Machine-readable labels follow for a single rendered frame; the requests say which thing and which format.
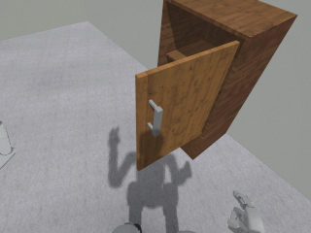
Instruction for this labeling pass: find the right robot hand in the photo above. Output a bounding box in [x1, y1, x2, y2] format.
[227, 190, 266, 233]

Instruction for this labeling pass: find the cupboard door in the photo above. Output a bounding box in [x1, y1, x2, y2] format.
[135, 41, 240, 172]

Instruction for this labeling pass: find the handle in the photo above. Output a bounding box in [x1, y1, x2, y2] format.
[147, 99, 163, 137]

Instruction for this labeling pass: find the left robot hand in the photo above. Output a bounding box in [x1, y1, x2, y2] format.
[0, 120, 17, 169]

